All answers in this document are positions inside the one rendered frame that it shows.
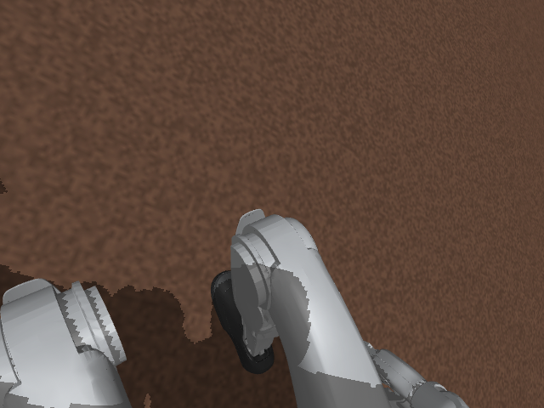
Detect right robot hand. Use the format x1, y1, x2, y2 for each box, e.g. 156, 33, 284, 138
364, 341, 427, 408

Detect right robot arm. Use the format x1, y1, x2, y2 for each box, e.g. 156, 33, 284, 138
410, 381, 469, 408

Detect right robot foot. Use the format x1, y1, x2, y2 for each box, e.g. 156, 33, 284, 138
211, 270, 274, 374

